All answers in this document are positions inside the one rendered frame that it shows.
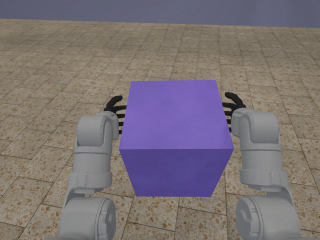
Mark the robot right forearm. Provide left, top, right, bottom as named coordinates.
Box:
left=231, top=108, right=301, bottom=233

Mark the robot left forearm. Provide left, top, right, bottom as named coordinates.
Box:
left=58, top=111, right=119, bottom=234

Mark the robot left hand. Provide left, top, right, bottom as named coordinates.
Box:
left=104, top=95, right=127, bottom=135

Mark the robot right hand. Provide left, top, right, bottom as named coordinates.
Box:
left=222, top=92, right=246, bottom=133

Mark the robot left upper arm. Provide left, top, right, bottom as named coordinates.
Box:
left=43, top=196, right=116, bottom=240

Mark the carton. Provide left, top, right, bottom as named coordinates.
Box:
left=119, top=79, right=234, bottom=197

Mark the robot right upper arm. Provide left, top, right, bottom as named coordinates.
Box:
left=236, top=195, right=320, bottom=240

